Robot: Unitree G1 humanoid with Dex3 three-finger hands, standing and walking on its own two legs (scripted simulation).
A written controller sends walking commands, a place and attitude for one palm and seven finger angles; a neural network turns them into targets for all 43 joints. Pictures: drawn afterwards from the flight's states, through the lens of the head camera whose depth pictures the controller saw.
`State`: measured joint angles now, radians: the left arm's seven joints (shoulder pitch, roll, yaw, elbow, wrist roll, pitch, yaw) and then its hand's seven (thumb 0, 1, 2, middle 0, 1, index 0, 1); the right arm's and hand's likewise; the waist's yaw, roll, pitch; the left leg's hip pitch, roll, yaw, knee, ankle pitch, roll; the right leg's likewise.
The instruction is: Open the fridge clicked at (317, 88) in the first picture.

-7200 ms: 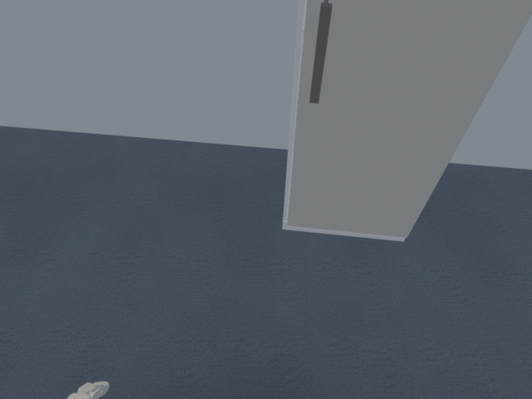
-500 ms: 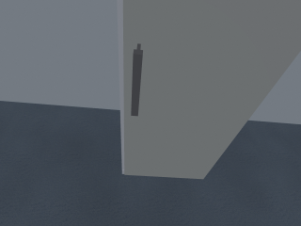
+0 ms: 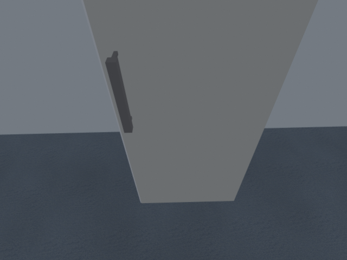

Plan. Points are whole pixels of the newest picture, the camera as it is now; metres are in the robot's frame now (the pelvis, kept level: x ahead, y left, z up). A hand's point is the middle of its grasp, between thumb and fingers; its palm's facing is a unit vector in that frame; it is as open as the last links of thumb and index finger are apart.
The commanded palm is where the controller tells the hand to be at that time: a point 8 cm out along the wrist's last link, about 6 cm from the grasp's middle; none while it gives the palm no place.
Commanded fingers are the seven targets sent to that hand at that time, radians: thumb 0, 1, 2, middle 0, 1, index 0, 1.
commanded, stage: come to a stop and stand still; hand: left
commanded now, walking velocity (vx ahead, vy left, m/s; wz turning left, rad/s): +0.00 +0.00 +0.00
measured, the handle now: (122, 95) +0.54 +0.17 +0.11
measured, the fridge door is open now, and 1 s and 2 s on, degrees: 0 0 0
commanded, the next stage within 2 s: look again from close up in 1.20 s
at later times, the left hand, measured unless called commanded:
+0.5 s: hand out of the picture -0.02 +0.14 -0.18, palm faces +0.07 -0.99 -0.13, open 7.4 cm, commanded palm none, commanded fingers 0.00 0.90 0.90 -0.20 -0.30 -0.20 -0.30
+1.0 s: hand out of the picture +0.01 +0.20 -0.17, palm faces +0.02 -0.98 -0.18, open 7.4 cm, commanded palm none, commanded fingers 0.00 0.90 0.90 -0.20 -0.30 -0.20 -0.30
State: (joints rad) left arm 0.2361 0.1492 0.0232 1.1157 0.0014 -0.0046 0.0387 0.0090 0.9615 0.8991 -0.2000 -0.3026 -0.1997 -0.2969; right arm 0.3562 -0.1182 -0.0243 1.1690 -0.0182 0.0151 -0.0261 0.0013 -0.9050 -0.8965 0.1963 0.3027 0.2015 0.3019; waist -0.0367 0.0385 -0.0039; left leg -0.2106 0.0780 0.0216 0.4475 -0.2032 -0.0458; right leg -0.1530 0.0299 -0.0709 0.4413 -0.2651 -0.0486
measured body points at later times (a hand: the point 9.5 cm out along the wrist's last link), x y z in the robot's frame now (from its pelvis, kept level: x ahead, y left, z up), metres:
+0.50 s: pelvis +0.01 +0.00 +0.00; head +0.02 +0.00 +0.45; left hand -0.02 +0.20 -0.16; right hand +0.02 -0.22 -0.16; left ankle +0.02 +0.15 -0.74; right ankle -0.01 -0.09 -0.74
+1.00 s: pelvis +0.01 +0.03 +0.00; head +0.02 +0.04 +0.45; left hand +0.01 +0.25 -0.16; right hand -0.01 -0.18 -0.16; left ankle +0.02 +0.16 -0.74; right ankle -0.01 -0.09 -0.74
